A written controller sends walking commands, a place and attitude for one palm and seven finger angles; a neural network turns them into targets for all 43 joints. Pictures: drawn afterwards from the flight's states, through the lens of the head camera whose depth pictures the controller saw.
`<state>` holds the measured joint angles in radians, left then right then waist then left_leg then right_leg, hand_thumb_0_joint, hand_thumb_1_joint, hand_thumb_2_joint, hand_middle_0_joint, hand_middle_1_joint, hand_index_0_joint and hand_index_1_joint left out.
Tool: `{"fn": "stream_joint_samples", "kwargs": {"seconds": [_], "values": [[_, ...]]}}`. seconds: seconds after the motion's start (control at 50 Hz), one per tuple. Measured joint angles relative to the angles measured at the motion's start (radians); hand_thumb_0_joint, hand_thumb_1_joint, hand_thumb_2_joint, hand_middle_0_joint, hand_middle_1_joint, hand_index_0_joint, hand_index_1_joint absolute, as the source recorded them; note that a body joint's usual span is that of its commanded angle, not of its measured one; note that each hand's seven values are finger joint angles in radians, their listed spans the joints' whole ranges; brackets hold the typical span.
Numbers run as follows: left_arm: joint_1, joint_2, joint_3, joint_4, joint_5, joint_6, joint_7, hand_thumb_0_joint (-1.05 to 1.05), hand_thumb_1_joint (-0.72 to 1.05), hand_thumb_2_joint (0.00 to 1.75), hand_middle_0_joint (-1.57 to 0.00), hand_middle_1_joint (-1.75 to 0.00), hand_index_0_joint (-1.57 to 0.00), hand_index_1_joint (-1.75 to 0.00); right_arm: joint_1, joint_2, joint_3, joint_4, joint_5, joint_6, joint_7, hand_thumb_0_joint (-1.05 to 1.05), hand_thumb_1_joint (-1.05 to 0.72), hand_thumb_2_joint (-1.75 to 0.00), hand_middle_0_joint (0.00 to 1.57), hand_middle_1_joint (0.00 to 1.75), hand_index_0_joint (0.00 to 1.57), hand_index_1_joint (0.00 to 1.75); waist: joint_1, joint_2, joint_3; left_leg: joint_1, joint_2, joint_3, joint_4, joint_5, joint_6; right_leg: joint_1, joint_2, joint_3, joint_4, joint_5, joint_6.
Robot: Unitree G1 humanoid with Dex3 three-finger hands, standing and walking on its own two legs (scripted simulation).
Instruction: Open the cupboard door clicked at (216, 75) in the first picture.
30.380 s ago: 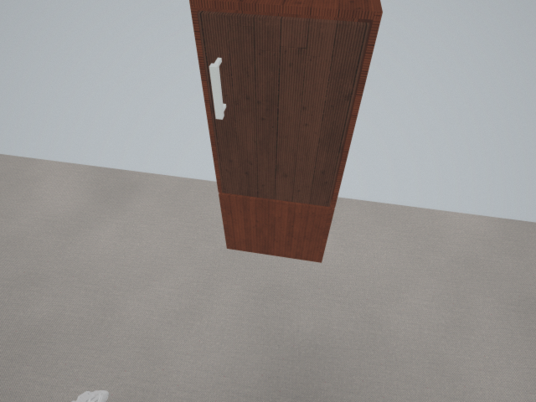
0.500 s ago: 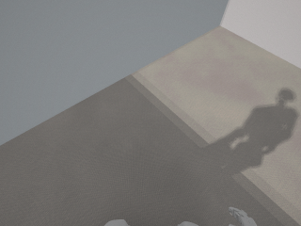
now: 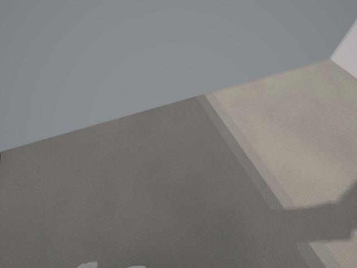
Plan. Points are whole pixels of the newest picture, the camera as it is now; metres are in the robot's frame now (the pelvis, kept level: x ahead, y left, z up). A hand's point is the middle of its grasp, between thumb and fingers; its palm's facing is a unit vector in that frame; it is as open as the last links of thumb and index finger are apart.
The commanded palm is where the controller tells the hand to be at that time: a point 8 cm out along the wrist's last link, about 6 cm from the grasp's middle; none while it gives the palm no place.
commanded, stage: turn to face it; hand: left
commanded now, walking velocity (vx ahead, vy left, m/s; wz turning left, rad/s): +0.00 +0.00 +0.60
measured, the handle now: out of the picture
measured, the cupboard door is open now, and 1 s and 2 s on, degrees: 46 46 46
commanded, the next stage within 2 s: take the last steps up to it in 1.92 s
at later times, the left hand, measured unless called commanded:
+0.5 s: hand out of the picture +0.03 +0.19 -0.14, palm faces +0.29 -0.92 -0.27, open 7.4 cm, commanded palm none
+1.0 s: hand out of the picture -0.04 +0.20 -0.15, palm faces +0.59 -0.75 -0.30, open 7.4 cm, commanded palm none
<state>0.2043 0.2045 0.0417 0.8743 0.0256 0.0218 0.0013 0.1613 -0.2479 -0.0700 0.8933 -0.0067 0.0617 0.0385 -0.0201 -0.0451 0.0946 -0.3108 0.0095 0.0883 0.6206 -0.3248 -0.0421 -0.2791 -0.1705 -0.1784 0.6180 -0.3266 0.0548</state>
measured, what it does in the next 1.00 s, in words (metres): steps on the spot, turning left: left foot, then right foot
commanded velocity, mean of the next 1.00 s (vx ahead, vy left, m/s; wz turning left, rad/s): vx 0.00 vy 0.00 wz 0.60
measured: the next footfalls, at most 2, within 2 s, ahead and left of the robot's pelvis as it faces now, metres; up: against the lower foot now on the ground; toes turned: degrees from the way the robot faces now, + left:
left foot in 0.02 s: +0.04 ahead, +0.11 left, +0.00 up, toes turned +5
right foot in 0.34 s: +0.07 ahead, -0.15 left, +0.00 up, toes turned +10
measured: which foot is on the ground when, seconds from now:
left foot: up 0.00-0.00, down 0.02-0.34, up 0.36-0.62, down 0.64-0.94, up 0.96-1.00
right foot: down 0.00-0.00, up 0.02-0.32, down 0.34-0.64, up 0.66-0.92, down 0.94-1.00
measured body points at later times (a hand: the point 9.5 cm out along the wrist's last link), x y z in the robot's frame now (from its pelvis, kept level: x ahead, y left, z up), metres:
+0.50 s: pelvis +0.00 -0.03 +0.01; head +0.04 -0.03 +0.46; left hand +0.01 +0.23 -0.12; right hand +0.15 -0.27 -0.14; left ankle -0.05 +0.08 -0.66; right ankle +0.03 -0.15 -0.73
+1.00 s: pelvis +0.01 -0.04 +0.00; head +0.05 -0.03 +0.45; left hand -0.07 +0.24 -0.12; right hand +0.23 -0.21 -0.15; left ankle -0.06 +0.08 -0.70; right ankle +0.09 -0.14 -0.73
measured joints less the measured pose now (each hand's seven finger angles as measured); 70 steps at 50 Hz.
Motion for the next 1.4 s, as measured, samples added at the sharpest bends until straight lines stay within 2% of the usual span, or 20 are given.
{"fn": "stream_joint_samples", "kwargs": {"seconds": [0.02,0.06,0.14,0.22,0.32,0.38,0.46,0.58,0.64,0.7,0.76,0.84,0.94,1.0,1.08,1.22,1.24,1.26,1.3,1.4], "values": [[0.004,0.002,0.003,0.000,-0.005,0.007,-0.003,0.01,0.90,0.90,-0.20,-0.30,-0.20,-0.30,0.002,-0.004,0.000,-0.007,-0.003,-0.010,0.000,0.00,-0.91,-0.90,0.19,0.30,0.19,0.30,-0.004,0.007,-0.008,-0.003,0.004,-0.019,-0.024,0.070,0.033,-0.029,0.000,-0.003,0.064,-0.047,0.016],[-0.011,0.021,0.011,0.013,-0.004,0.032,0.001,0.01,0.90,0.90,-0.20,-0.30,-0.20,-0.30,-0.004,0.010,0.005,-0.009,-0.010,-0.023,-0.008,0.00,-0.91,-0.90,0.19,0.30,0.19,0.30,0.000,-0.012,0.002,-0.032,-0.010,-0.033,0.029,0.032,0.068,-0.100,0.016,0.062,0.247,-0.175,0.030],[-0.047,0.044,0.027,0.036,-0.006,0.050,0.005,0.01,0.90,0.90,-0.20,-0.30,-0.20,-0.30,0.011,0.031,0.016,-0.005,-0.014,-0.035,-0.030,0.00,-0.91,-0.89,0.20,0.30,0.20,0.30,0.004,-0.008,0.006,-0.021,-0.019,-0.081,-0.018,0.032,0.063,-0.190,0.072,0.135,0.441,-0.159,0.036],[-0.068,0.048,0.029,0.022,-0.012,0.044,0.003,0.01,0.91,0.90,-0.20,-0.30,-0.20,-0.30,0.025,0.033,0.019,0.011,-0.017,-0.030,-0.036,0.00,-0.91,-0.89,0.20,0.30,0.20,0.30,0.003,0.023,0.005,-0.001,-0.021,-0.132,-0.078,0.077,0.055,-0.172,0.106,0.154,0.335,-0.139,0.032],[-0.075,0.045,0.025,-0.007,-0.014,0.023,0.004,0.01,0.91,0.90,-0.20,-0.30,-0.20,-0.30,0.040,0.023,0.007,0.022,-0.013,-0.006,-0.032,0.00,-0.91,-0.89,0.20,0.30,0.20,0.30,-0.005,0.058,-0.013,-0.025,-0.037,-0.200,-0.055,0.080,0.027,-0.041,0.140,0.154,0.016,-0.047,0.011],[-0.069,0.032,0.020,-0.017,-0.002,0.003,0.013,0.01,0.91,0.90,-0.20,-0.30,-0.20,-0.30,0.030,0.003,-0.010,0.028,-0.007,0.011,-0.024,0.00,-0.91,-0.89,0.20,0.30,0.20,0.30,-0.004,0.072,-0.008,-0.109,-0.048,-0.186,0.167,-0.097,0.018,-0.021,0.123,0.126,-0.026,0.051,-0.045],[-0.040,0.005,0.009,-0.011,0.001,0.006,0.019,0.01,0.90,0.90,-0.20,-0.30,-0.20,-0.30,0.008,-0.015,-0.025,0.035,-0.010,0.029,-0.010,0.00,-0.91,-0.89,0.20,0.30,0.20,0.30,-0.009,0.072,-0.001,-0.189,-0.023,-0.107,0.464,-0.123,-0.004,0.021,0.091,0.079,-0.064,0.032,-0.044],[-0.006,-0.001,0.001,0.010,0.007,-0.003,0.009,0.01,0.90,0.90,-0.20,-0.30,-0.20,-0.30,-0.018,0.000,-0.012,0.017,0.000,0.015,-0.003,0.00,-0.91,-0.90,0.19,0.30,0.19,0.30,0.006,0.004,0.009,-0.069,-0.004,-0.017,0.178,-0.128,-0.019,0.040,0.022,0.027,-0.079,0.034,-0.024],[0.021,0.004,0.005,0.013,-0.002,0.005,0.000,0.01,0.90,0.90,-0.20,-0.30,-0.20,-0.30,-0.022,-0.010,-0.001,-0.009,-0.001,-0.005,0.001,0.00,-0.91,-0.90,0.19,0.30,0.19,0.30,0.010,0.010,-0.005,0.017,0.005,-0.026,-0.045,0.059,0.018,-0.003,0.004,-0.007,0.022,-0.017,0.001],[0.006,0.035,0.019,0.033,-0.004,0.040,0.003,0.01,0.90,0.90,-0.20,-0.30,-0.20,-0.30,-0.032,0.008,0.005,-0.016,-0.011,-0.025,-0.011,0.00,-0.91,-0.90,0.19,0.30,0.19,0.30,0.013,-0.014,0.003,-0.025,-0.015,-0.053,0.019,0.023,0.062,-0.114,0.025,0.082,0.291,-0.198,0.025],[-0.020,0.053,0.032,0.047,-0.005,0.053,0.006,0.01,0.90,0.90,-0.20,-0.30,-0.20,-0.30,-0.019,0.021,0.013,-0.014,-0.016,-0.031,-0.028,0.00,-0.91,-0.89,0.20,0.30,0.20,0.30,0.016,-0.007,0.003,-0.019,-0.022,-0.095,-0.012,0.024,0.055,-0.181,0.066,0.131,0.427,-0.171,0.030],[-0.044,0.057,0.034,0.029,-0.010,0.046,0.003,0.01,0.91,0.90,-0.20,-0.30,-0.20,-0.30,-0.004,0.025,0.019,0.001,-0.018,-0.026,-0.034,0.00,-0.91,-0.89,0.20,0.30,0.20,0.30,0.016,0.024,0.005,-0.002,-0.027,-0.152,-0.069,0.067,0.046,-0.167,0.103,0.151,0.326,-0.146,0.028],[-0.047,0.055,0.027,-0.009,-0.011,0.018,0.003,0.01,0.91,0.90,-0.20,-0.30,-0.20,-0.30,0.017,0.020,0.009,0.010,-0.011,-0.003,-0.030,0.00,-0.91,-0.89,0.20,0.30,0.20,0.30,0.008,0.050,-0.017,-0.030,-0.050,-0.218,-0.035,0.061,0.019,-0.030,0.131,0.156,-0.020,-0.042,0.003],[-0.049,0.032,0.019,-0.014,-0.001,0.002,0.011,0.01,0.91,0.90,-0.20,-0.30,-0.20,-0.30,0.005,-0.001,-0.008,0.020,-0.008,0.013,-0.022,0.00,-0.91,-0.89,0.20,0.30,0.20,0.30,0.006,0.075,-0.002,-0.120,-0.055,-0.190,0.221,-0.122,0.013,-0.022,0.119,0.124,-0.017,0.026,-0.038],[-0.023,0.005,0.007,-0.009,0.001,0.002,0.017,0.01,0.90,0.90,-0.20,-0.30,-0.20,-0.30,-0.011,-0.010,-0.017,0.030,-0.007,0.026,-0.010,0.00,-0.91,-0.89,0.20,0.30,0.20,0.30,-0.002,0.064,0.005,-0.179,-0.029,-0.100,0.450,-0.139,-0.008,0.030,0.085,0.079,-0.066,0.029,-0.042],[0.015,0.002,0.001,0.014,0.003,-0.003,0.004,0.01,0.90,0.90,-0.20,-0.30,-0.20,-0.30,-0.037,0.005,-0.001,0.011,0.001,0.008,-0.001,0.00,-0.91,-0.90,0.19,0.30,0.19,0.30,0.013,-0.005,0.010,-0.029,-0.013,-0.009,0.074,-0.070,-0.010,0.048,0.012,0.016,-0.051,0.008,-0.008],[0.024,0.004,0.002,0.016,0.000,0.000,0.001,0.01,0.90,0.90,-0.20,-0.30,-0.20,-0.30,-0.037,0.002,0.002,0.002,0.001,0.001,0.001,0.00,-0.91,-0.90,0.19,0.30,0.19,0.30,0.013,-0.003,0.005,0.002,-0.011,-0.010,-0.004,-0.003,0.001,0.034,0.006,0.005,-0.014,-0.013,0.000],[0.030,0.007,0.005,0.017,-0.004,0.007,-0.002,0.01,0.90,0.90,-0.20,-0.30,-0.20,-0.30,-0.036,-0.003,0.002,-0.008,-0.002,-0.008,0.001,0.00,-0.91,-0.90,0.19,0.30,0.19,0.30,0.011,0.003,-0.003,0.002,-0.010,-0.026,-0.029,0.063,0.049,0.005,0.004,0.000,0.051,-0.044,0.013],[0.018,0.028,0.015,0.030,-0.005,0.032,0.002,0.01,0.90,0.90,-0.20,-0.30,-0.20,-0.30,-0.043,0.009,0.006,-0.013,-0.008,-0.022,-0.007,0.00,-0.91,-0.90,0.19,0.30,0.19,0.30,0.016,-0.014,0.004,-0.027,-0.023,-0.038,0.024,0.035,0.089,-0.072,0.016,0.064,0.241,-0.178,0.026],[-0.027,0.057,0.034,0.048,-0.005,0.051,0.005,0.01,0.91,0.90,-0.20,-0.30,-0.20,-0.30,-0.014,0.030,0.021,-0.007,-0.014,-0.035,-0.033,0.00,-0.91,-0.89,0.20,0.30,0.20,0.30,0.018,-0.005,0.002,-0.011,-0.034,-0.099,-0.041,0.053,0.071,-0.188,0.075,0.146,0.453,-0.143,0.034]]}}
